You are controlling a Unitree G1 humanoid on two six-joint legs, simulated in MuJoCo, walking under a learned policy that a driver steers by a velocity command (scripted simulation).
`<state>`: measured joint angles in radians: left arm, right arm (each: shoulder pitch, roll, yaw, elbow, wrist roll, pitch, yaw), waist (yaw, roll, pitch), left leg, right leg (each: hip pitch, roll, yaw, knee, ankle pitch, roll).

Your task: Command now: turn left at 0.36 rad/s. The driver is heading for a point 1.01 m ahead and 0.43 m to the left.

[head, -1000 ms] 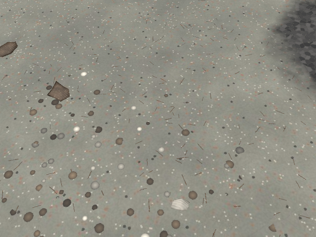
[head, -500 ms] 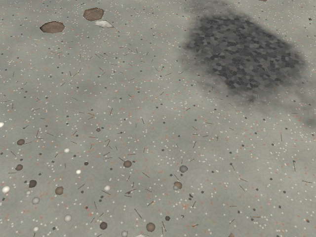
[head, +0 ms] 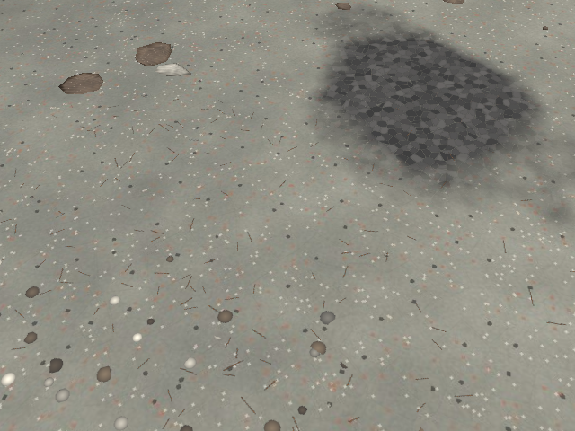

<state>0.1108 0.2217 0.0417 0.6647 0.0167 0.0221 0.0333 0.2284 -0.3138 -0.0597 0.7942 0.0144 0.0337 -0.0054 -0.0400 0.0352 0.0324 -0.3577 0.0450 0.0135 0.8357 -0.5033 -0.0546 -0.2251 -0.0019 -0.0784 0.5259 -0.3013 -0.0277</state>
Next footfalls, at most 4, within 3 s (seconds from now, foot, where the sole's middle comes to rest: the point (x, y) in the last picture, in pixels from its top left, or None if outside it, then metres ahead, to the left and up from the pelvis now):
0.20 left None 0.02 0.13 -0.77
0.68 right None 0.43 0.04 -0.77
1.08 left None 0.32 0.28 -0.77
1.36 right None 0.43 0.06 -0.77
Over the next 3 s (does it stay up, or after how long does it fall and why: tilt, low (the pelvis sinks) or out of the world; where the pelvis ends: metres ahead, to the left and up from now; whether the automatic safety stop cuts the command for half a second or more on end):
stays up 0.87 0.53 0.01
